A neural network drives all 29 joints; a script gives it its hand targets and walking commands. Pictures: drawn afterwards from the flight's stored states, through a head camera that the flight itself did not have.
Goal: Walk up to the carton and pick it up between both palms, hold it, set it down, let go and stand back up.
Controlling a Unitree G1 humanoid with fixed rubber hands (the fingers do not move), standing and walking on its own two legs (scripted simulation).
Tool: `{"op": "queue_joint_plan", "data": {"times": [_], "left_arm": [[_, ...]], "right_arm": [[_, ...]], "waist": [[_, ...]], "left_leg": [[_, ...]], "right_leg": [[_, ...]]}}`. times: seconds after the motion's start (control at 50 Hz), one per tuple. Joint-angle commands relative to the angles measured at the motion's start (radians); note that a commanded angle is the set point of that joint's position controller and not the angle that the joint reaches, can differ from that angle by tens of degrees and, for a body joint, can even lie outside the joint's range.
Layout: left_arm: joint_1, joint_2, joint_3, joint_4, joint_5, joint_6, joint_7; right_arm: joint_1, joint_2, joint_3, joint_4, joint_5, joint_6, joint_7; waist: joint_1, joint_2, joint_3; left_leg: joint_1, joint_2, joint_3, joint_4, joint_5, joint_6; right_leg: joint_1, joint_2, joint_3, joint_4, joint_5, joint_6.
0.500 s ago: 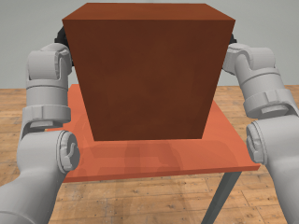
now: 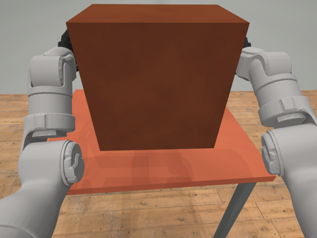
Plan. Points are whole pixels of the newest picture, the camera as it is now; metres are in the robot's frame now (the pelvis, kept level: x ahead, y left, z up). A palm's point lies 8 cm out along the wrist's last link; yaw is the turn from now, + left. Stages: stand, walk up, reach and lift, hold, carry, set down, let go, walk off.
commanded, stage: hold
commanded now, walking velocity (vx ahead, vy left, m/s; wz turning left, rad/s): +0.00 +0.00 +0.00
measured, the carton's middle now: (156, 80) +0.38 +0.00 +0.28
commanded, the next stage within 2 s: set down in 0.86 s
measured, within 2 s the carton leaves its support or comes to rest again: neither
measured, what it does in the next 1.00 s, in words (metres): stands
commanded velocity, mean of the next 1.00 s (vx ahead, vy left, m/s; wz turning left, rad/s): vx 0.00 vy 0.00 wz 0.00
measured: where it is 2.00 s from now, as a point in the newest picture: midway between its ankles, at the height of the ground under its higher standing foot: outside the picture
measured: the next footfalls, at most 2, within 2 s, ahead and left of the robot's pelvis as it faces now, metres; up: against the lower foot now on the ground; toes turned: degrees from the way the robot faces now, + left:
none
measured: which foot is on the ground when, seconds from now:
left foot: down 0.00-1.00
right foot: down 0.00-1.00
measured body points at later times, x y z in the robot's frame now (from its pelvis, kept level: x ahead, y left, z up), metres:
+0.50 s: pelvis +0.00 +0.00 +0.00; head -0.09 +0.01 +0.44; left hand +0.38 +0.20 +0.34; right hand +0.39 -0.19 +0.34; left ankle +0.02 +0.12 -0.75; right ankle +0.01 -0.11 -0.75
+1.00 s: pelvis +0.00 +0.00 +0.00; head -0.09 +0.01 +0.44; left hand +0.38 +0.19 +0.34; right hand +0.38 -0.19 +0.34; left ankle +0.02 +0.12 -0.75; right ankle +0.01 -0.11 -0.75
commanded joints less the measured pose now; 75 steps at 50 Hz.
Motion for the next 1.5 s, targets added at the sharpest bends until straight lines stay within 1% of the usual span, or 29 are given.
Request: {"op": "queue_joint_plan", "data": {"times": [0.0,0.3,0.44,0.6,0.84,0.94,1.0,1.04,1.08,1.12,1.16,1.22,1.28,1.32,1.4,1.44,1.48], "left_arm": [[-0.713,-0.549,-0.277,-0.2,-0.227,-0.068,-0.147],[-0.726,-0.539,-0.268,-0.151,-0.221,-0.075,-0.152],[-0.725,-0.537,-0.266,-0.143,-0.222,-0.078,-0.158],[-0.718,-0.543,-0.271,-0.164,-0.226,-0.076,-0.157],[-0.714,-0.55,-0.277,-0.193,-0.227,-0.07,-0.147],[-0.805,-0.55,-0.289,-0.219,-0.254,-0.102,-0.142],[-0.886,-0.54,-0.275,-0.195,-0.262,-0.153,-0.142],[-0.878,-0.516,-0.231,-0.121,-0.229,-0.183,-0.15],[-0.813,-0.475,-0.162,-0.019,-0.161,-0.195,-0.171],[-0.726,-0.426,-0.093,0.071,-0.084,-0.191,-0.206],[-0.669,-0.394,-0.065,0.11,-0.038,-0.178,-0.244],[-0.635,-0.395,-0.087,0.091,-0.026,-0.165,-0.286],[-0.614,-0.438,-0.14,0.019,-0.049,-0.174,-0.294],[-0.6,-0.477,-0.184,-0.057,-0.071,-0.188,-0.282],[-0.596,-0.549,-0.28,-0.233,-0.119,-0.219,-0.24],[-0.592,-0.572,-0.318,-0.316,-0.132,-0.23,-0.216],[-0.58,-0.58,-0.346,-0.39,-0.137,-0.234,-0.194]], "right_arm": [[-0.794,0.591,0.055,-0.38,0.19,-0.066,0.164],[-0.813,0.607,0.045,-0.356,0.177,-0.068,0.162],[-0.812,0.6,0.042,-0.356,0.178,-0.067,0.158],[-0.803,0.589,0.045,-0.369,0.185,-0.066,0.156],[-0.797,0.591,0.054,-0.378,0.19,-0.066,0.163],[-0.863,0.631,0.04,-0.41,0.177,-0.093,0.167],[-0.916,0.666,0.015,-0.404,0.135,-0.135,0.175],[-0.91,0.664,-0.011,-0.343,0.083,-0.164,0.182],[-0.857,0.634,-0.043,-0.243,0.025,-0.185,0.187],[-0.783,0.579,-0.078,-0.142,-0.028,-0.197,0.191],[-0.73,0.52,-0.103,-0.09,-0.057,-0.204,0.192],[-0.699,0.475,-0.122,-0.108,-0.068,-0.223,0.19],[-0.694,0.475,-0.122,-0.187,-0.063,-0.264,0.184],[-0.69,0.489,-0.107,-0.26,-0.052,-0.298,0.18],[-0.692,0.529,-0.053,-0.435,-0.022,-0.352,0.172],[-0.681,0.549,-0.016,-0.517,-0.003,-0.364,0.167],[-0.655,0.565,0.018,-0.581,0.009,-0.367,0.163]], "waist": [[-0.002,0.036,-0.35],[0.002,0.018,-0.342],[-0.003,0.022,-0.345],[-0.007,0.035,-0.351],[-0.002,0.036,-0.351],[-0.001,0.025,-0.393],[0.002,0.012,-0.407],[0.008,-0.004,-0.363],[0.013,-0.023,-0.275],[0.008,-0.035,-0.186],[-0.004,-0.029,-0.142],[-0.023,-0.016,-0.133],[-0.04,0.003,-0.16],[-0.047,0.026,-0.198],[-0.058,0.08,-0.325],[-0.063,0.106,-0.39],[-0.069,0.123,-0.434]], "left_leg": [[0.088,-0.052,-0.062,-0.022,0.232,-0.008],[0.064,-0.057,-0.056,-0.032,0.169,0.007],[0.068,-0.057,-0.058,-0.029,0.183,0.005],[0.083,-0.055,-0.062,-0.022,0.222,-0.005],[0.087,-0.052,-0.063,-0.021,0.23,-0.008],[0.097,-0.061,-0.059,-0.015,0.214,0.001],[0.1,-0.069,-0.055,-0.021,0.172,0.015],[0.092,-0.071,-0.051,-0.038,0.124,0.027],[0.077,-0.072,-0.044,-0.058,0.077,0.036],[0.063,-0.072,-0.034,-0.078,0.047,0.041],[0.056,-0.07,-0.024,-0.091,0.04,0.04],[0.08,-0.067,-0.016,-0.095,0.085,0.034],[0.14,-0.065,-0.013,-0.074,0.197,0.017],[0.199,-0.066,-0.01,-0.044,0.321,-0.002],[0.32,-0.073,-0.01,0.025,0.559,-0.041],[0.359,-0.081,-0.015,0.055,0.636,-0.058],[0.382,-0.088,-0.019,0.075,0.672,-0.069]], "right_leg": [[0.133,0.037,0.101,0.013,0.185,0.016],[0.119,0.025,0.106,0.005,0.147,0.022],[0.126,0.024,0.106,0.006,0.163,0.02],[0.136,0.03,0.104,0.01,0.188,0.016],[0.132,0.036,0.102,0.012,0.185,0.015],[0.115,0.033,0.093,0.017,0.175,0.028],[0.094,0.023,0.084,0.014,0.139,0.038],[0.084,0.012,0.081,0.004,0.084,0.037],[0.082,0.002,0.08,-0.009,0.007,0.029],[0.094,-0.006,0.082,-0.019,-0.055,0.014],[0.113,-0.011,0.085,-0.024,-0.073,0.0],[0.136,-0.006,0.082,-0.023,-0.013,-0.004],[0.161,0.008,0.069,-0.01,0.083,-0.002],[0.18,0.023,0.055,0.004,0.135,-0.005],[0.224,0.049,0.032,0.028,0.255,-0.011],[0.242,0.056,0.022,0.04,0.317,-0.004],[0.249,0.058,0.014,0.05,0.364,0.008]]}}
